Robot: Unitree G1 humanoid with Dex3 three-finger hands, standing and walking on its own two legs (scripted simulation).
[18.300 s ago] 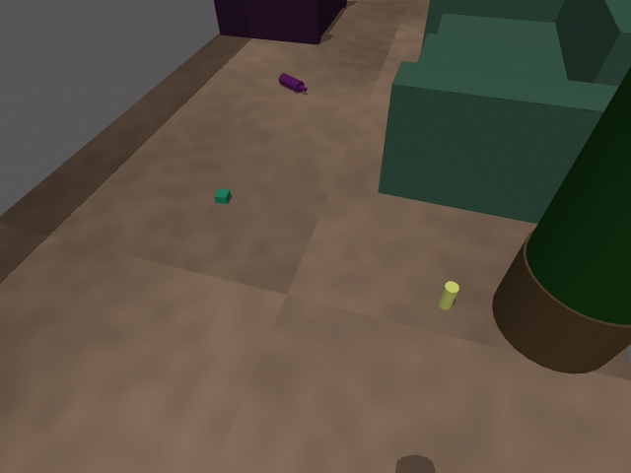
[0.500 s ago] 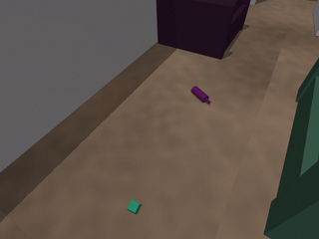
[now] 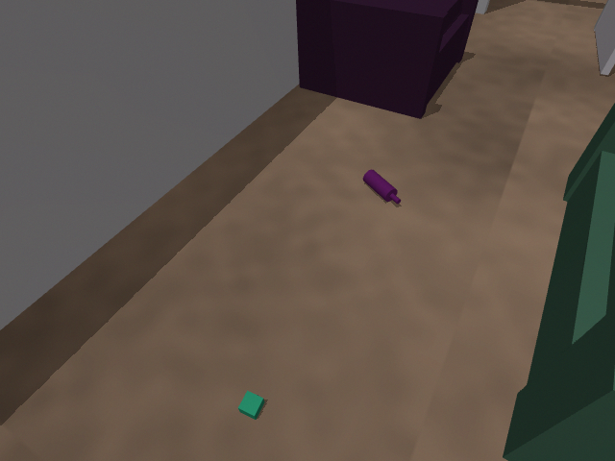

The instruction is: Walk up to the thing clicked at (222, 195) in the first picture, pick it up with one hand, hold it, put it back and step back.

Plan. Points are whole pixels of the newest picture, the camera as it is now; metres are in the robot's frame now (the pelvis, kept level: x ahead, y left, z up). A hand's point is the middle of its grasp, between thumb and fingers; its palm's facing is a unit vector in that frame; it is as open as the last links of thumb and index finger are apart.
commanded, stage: stand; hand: left
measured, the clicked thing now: (251, 405) +0.44 +0.23 -0.76
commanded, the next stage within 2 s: none
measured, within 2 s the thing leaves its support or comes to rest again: neither
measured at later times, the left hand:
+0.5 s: hand out of the picture +0.08 +0.25 -0.16, palm faces -0.02 -0.94 -0.35, open 7.4 cm
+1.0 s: hand out of the picture +0.07 +0.25 -0.16, palm faces -0.02 -0.94 -0.35, open 7.4 cm
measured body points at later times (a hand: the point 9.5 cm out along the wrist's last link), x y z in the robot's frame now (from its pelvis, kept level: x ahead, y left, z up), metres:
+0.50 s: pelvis +0.00 +0.00 +0.00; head +0.01 +0.00 +0.45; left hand +0.08 +0.30 -0.13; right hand +0.08 -0.30 -0.13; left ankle +0.00 +0.14 -0.75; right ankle +0.00 -0.13 -0.75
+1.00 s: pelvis +0.00 +0.00 +0.00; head +0.01 +0.00 +0.45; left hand +0.07 +0.30 -0.13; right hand +0.07 -0.30 -0.13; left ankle +0.00 +0.14 -0.75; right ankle +0.00 -0.13 -0.75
